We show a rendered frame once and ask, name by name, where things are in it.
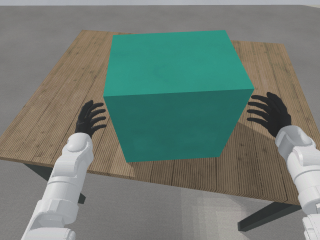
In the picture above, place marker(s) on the right robot hand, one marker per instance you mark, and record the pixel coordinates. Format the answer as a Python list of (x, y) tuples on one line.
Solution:
[(276, 114)]

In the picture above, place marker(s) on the table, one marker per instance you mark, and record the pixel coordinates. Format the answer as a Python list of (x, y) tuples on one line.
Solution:
[(249, 165)]

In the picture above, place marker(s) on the robot right upper arm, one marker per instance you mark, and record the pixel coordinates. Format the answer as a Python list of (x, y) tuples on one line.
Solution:
[(311, 225)]

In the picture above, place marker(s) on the robot right forearm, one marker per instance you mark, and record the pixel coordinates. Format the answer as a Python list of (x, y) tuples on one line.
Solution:
[(303, 163)]

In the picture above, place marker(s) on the robot left forearm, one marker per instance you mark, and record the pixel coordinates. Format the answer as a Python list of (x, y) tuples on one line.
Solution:
[(58, 206)]

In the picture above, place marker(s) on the robot left upper arm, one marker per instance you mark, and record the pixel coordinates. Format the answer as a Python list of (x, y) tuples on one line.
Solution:
[(50, 233)]

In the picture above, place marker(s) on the carton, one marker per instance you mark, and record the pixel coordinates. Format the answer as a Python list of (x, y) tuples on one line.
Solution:
[(174, 95)]

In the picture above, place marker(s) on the left robot hand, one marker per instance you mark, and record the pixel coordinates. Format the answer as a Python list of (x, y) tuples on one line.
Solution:
[(85, 122)]

